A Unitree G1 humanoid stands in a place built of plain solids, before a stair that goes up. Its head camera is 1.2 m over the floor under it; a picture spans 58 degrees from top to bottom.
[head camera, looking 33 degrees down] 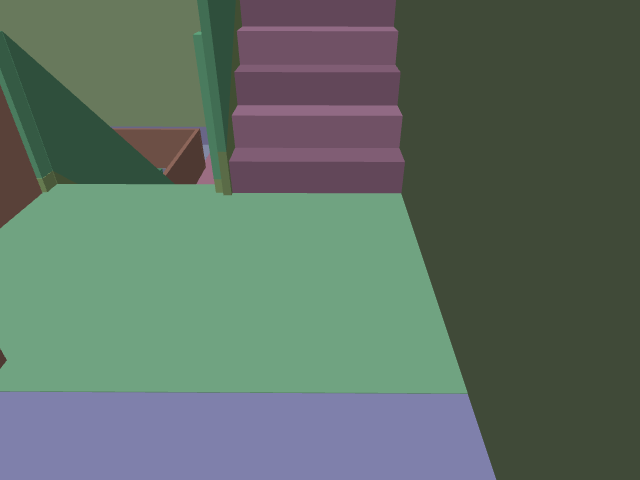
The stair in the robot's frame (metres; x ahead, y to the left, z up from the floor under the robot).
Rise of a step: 0.20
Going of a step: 0.22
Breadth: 1.03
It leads straight ahead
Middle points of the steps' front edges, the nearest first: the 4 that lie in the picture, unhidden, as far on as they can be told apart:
2.37 0.02 0.21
2.59 0.02 0.41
2.81 0.02 0.61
3.03 0.02 0.82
